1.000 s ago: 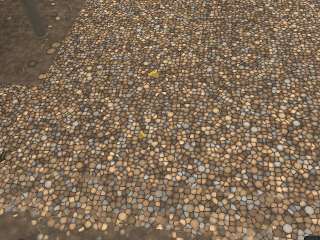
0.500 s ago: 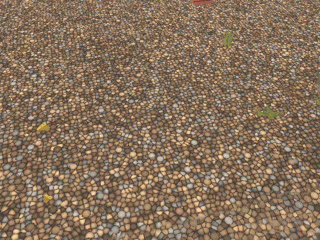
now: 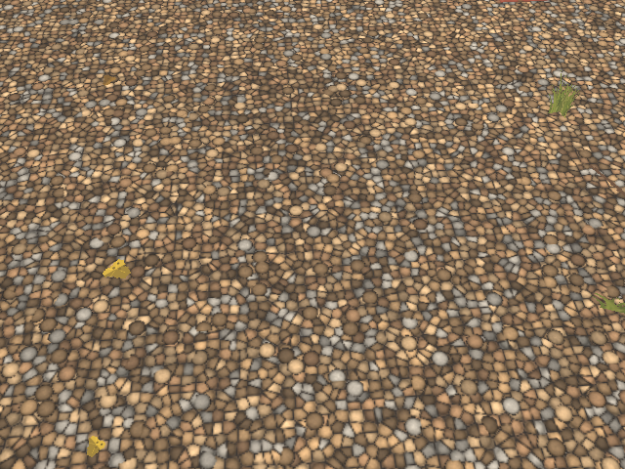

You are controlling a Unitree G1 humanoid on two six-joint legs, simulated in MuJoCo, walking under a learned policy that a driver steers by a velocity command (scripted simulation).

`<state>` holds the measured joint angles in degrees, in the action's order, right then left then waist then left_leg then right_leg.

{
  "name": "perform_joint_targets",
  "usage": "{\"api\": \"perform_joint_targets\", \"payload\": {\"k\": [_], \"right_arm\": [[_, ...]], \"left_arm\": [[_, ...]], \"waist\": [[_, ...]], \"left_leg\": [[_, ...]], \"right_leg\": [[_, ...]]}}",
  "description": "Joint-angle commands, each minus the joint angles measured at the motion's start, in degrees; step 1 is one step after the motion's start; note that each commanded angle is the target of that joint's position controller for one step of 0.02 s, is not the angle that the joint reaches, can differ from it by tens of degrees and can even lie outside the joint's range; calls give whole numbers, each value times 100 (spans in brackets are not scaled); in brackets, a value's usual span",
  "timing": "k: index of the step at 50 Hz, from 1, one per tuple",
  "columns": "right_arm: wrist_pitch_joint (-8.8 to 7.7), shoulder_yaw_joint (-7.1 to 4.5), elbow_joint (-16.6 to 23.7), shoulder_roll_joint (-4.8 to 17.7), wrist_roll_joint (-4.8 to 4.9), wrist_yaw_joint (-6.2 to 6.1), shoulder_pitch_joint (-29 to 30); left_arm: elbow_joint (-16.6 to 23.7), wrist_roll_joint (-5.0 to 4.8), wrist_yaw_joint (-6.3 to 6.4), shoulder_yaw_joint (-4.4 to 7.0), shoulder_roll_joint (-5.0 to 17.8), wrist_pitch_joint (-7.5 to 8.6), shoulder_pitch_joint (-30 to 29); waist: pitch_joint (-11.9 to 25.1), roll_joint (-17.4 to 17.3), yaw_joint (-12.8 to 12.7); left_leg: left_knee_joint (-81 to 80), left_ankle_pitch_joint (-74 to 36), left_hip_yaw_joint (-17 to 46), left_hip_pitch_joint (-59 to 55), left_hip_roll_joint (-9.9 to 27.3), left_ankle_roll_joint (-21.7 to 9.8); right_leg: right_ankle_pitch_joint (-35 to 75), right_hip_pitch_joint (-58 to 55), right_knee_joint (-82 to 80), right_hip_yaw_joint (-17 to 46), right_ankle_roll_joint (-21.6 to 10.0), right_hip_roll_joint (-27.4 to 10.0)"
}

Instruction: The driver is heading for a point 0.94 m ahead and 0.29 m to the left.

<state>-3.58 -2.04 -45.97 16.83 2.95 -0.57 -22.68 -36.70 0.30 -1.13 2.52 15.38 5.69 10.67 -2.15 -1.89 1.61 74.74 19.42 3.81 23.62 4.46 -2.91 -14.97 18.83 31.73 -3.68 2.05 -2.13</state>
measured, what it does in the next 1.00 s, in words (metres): walks ahead, turning left: left foot, then right foot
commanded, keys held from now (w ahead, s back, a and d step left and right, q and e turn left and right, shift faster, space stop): w+q+shift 0.58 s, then w+shift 0.26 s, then shift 0.16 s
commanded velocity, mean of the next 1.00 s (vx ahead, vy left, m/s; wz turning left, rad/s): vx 0.95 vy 0.00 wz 0.71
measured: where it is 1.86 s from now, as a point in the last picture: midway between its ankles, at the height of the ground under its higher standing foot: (149, 241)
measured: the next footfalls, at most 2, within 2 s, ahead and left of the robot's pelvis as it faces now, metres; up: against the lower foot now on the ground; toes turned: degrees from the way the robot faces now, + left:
left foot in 0.30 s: +0.45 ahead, +0.14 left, +0.00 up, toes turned +20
right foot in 0.78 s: +0.91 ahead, +0.21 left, +0.00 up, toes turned +43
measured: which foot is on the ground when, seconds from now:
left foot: up 0.00-0.28, down 0.30-0.80, up 0.82-1.00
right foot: down 0.00-0.32, up 0.34-0.76, down 0.78-1.00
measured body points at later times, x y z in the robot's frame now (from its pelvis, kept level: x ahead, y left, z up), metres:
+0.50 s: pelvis +0.40 +0.10 +0.00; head +0.42 +0.13 +0.45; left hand +0.52 +0.41 -0.07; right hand +0.54 -0.14 -0.10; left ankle +0.41 +0.13 -0.73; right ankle +0.51 -0.10 -0.63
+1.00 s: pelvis +0.82 +0.26 +0.01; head +0.84 +0.30 +0.46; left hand +0.64 +0.47 -0.12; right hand +1.13 +0.22 -0.07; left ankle +0.77 +0.37 -0.65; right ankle +0.88 +0.18 -0.73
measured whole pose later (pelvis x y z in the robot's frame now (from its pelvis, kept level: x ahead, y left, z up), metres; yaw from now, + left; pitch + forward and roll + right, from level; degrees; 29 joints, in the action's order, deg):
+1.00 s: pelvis +0.82 +0.26 +0.01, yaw +43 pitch +0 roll -3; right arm -4.3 -1.8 -38.9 16.7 0.4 0.3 -5.7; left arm -47.3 0.2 -2.0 3.2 15.5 6.6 22.8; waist -5.5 -2.2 -3.9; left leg 62.6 19.9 3.8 33.0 1.3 -2.2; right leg -11.4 8.1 20.3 -0.9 -2.5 5.0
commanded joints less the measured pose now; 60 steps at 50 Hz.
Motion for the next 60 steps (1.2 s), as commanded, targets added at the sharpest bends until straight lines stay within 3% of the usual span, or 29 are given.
{"api": "perform_joint_targets", "payload": {"k": [1, 5, 10, 12, 14, 15, 16, 17, 18, 19, 20, 21, 23, 26, 30, 34, 37, 39, 40, 41, 42, 43, 44, 47, 49, 53, 56, 59, 60], "right_arm": [[110, -50, 765, -47, 44, 97, 439], [336, -37, 1065, -47, -70, 151, 820], [238, -56, 1295, 261, -113, 410, 1670], [253, -193, 1327, 552, -50, 415, 1563], [353, -456, 1129, 1063, 64, 355, 342], [402, -700, 749, 1521, 18, 321, -1046], [500, -762, 415, 1723, 92, 236, -1414], [326, -675, 808, 2108, -64, 257, -585], [153, -559, 1177, 1538, -135, 330, -374], [-3, -527, 1135, 1351, -209, 346, -373], [-124, -490, 1090, 1271, -239, 383, -150], [-194, -471, 1127, 1203, -271, 371, 218], [-204, -377, 1206, 943, -261, 281, 570], [-184, -289, 1047, 719, -123, 107, 294], [-53, -290, 773, 699, -107, -48, -27], [-65, -270, 394, 527, -86, -90, -363], [37, -370, 273, 733, -209, -123, -314], [82, -312, 514, 765, -483, 2, 370], [27, -98, 450, -141, -336, 37, -900], [-28, 37, 402, -35, 20, 34, -1077], [-51, -52, 538, 486, 71, 21, -122], [-111, -62, 744, 612, -70, 27, 857], [-188, -60, 898, 507, -168, 41, 1281], [-120, -60, 941, 214, -225, 52, 1350], [-114, 21, 936, 79, -304, 98, 1107], [-296, 137, 1144, -48, -361, 314, 2153], [-266, 19, 1209, 288, -393, 355, 2341], [-263, -159, 827, 628, -467, 296, 1301], [-247, -212, 742, 939, -550, 226, 816]], "left_arm": [[-189, 70, 53, 180, 288, 55, 522], [-290, -2, 94, 245, 479, 124, -87], [-402, -45, 148, 417, 1176, 105, 126], [-419, -138, 145, 503, 1543, 30, 174], [-354, -194, 134, 580, 1866, -134, 44], [-266, -175, 129, 559, 1822, -191, -94], [-294, -82, 118, 299, 984, -112, -88], [210, -94, 33, 18, 87, 173, 875], [358, -181, 17, 57, 853, 408, 288], [483, -340, 46, 137, 1088, 483, -399], [444, -260, 123, 104, 941, 487, -525], [382, -119, 157, 85, 825, 444, -374], [257, -26, 140, 141, 827, 266, -149], [425, 105, 159, 98, 647, 132, -842], [843, 55, 42, 5, 238, 190, -1941], [949, -127, -59, 125, 477, 300, -2153], [828, -199, -14, 347, 913, 315, -1415], [405, -286, 132, 479, 1190, 188, 955], [159, -87, 77, 507, 1540, 180, 1621], [-80, -47, -80, 457, 1245, 231, 1917], [-34, -98, -43, 364, 757, 197, 1501], [-96, 3, -30, 313, 644, 137, 1175], [-138, 93, -54, 299, 702, 149, 880], [-418, 86, -148, 35, 110, 242, 657], [-554, -73, -96, 98, 518, 279, 495], [-797, -164, 106, 192, 937, 127, 894], [-957, -151, 157, 190, 1000, 55, 1033], [-942, -126, 173, 159, 986, -88, 864], [-794, -7, 181, 99, 873, -103, 896]], "waist": [[74, 1069, -268], [-656, 724, 136], [-830, 33, -25], [-494, 251, 164], [324, 811, 919], [1003, 659, 1599], [558, -660, 1439], [1385, -2598, 17], [1848, -1318, 418], [957, -458, 431], [499, 510, 124], [367, 601, -182], [106, 382, -445], [-251, 383, -192], [-418, -21, 317], [-394, -383, 548], [-8, -623, 50], [1509, -710, -1293], [2637, 1630, -638], [2751, 2851, -716], [1574, 1817, -912], [663, 526, -946], [134, 120, -704], [202, 252, -201], [50, 606, 20], [266, 513, -375], [346, 653, -274], [809, 494, 332], [1316, -35, 426]], "left_leg": [[243, -286, 269, 1860, 685, -8], [-359, -877, 196, 2153, 795, 140], [-2413, -2335, -691, 1334, 392, -196], [-2667, -2141, -1186, 710, -133, -405], [-2543, -1152, -1482, -748, -646, -640], [-2897, -1000, -1338, -2723, -890, -895], [-3191, -919, -282, -3714, -641, -1124], [-4738, 898, 3334, -4686, 424, -2311], [-6028, 2544, 4837, -4595, 943, -2167], [-6437, 2633, 4860, -3776, 983, -1868], [-6402, 2109, 4515, -2866, 858, -1653], [-6125, 1382, 3973, -2103, 649, -1612], [-6185, 565, 2942, -1292, 138, -1551], [-6332, -783, 2080, -727, -238, -1488], [-6179, -1069, 1574, -471, -542, -1067], [-6022, -1098, 1776, -1208, -117, -918], [-5156, -4068, 1774, -2483, 175, -789], [-2448, -5112, 1528, -1495, 35, -547], [7, -975, 1171, 546, -919, -160], [855, 801, 995, 1638, -1017, -87], [924, 403, 749, 2084, -610, -192], [635, 162, 562, 1889, -492, -208], [377, 158, 566, 1750, -432, -170], [-553, 202, 321, 1073, -115, -60], [-1535, 76, 130, 1032, -79, 185], [-3957, -2533, -435, -234, -546, 214], [-4576, -2966, -175, -532, -629, -5], [-4951, -3378, -237, -1701, -668, -283], [-4614, -5588, 475, -2814, 144, -586]], "right_leg": [[-347, -1469, -2034, 1569, -986, -1536], [783, -763, -2515, 183, -897, -1462], [1893, -1267, -2755, -1066, -679, -1173], [4875, -1987, -2080, -1193, -596, -1234], [7247, -2256, -135, -1178, -577, -1309], [7078, -1395, 1773, -1078, -531, -1163], [1427, 354, 4400, -856, -177, -242], [-2085, 2468, 6312, 285, -84, 750], [-1409, 2769, 6019, 1289, -396, 473], [-940, 2926, 5537, 1189, -531, 348], [-577, 2574, 4971, 1232, -558, 114], [-310, 2072, 4513, 1341, -496, -69], [-94, 1548, 3866, 1395, -303, -233], [413, 1397, 2553, 1037, 27, -145], [2076, 970, 445, 633, 253, 268], [2788, 586, -356, 748, 113, 187], [1770, 281, -404, 484, -168, 364], [999, -2609, 286, 778, -550, -129], [-1017, -4942, 68, 3439, -1532, -1411], [-3187, -5135, -1458, 5842, -1751, -1932], [-3276, -4318, -1713, 5282, -1520, -1773], [-1682, -3180, -1779, 4232, -1383, -1468], [-41, -2323, -1703, 3599, -1437, -1320], [3783, -1594, -1641, 2048, -1195, -808], [5183, -1187, -1662, 1682, -1432, -956], [4349, -740, -1992, 804, -1122, -406], [3869, -1210, -1716, 899, -948, -602], [4360, -1343, -124, 701, -610, -374], [3047, -625, 1222, 553, -389, -28]]}}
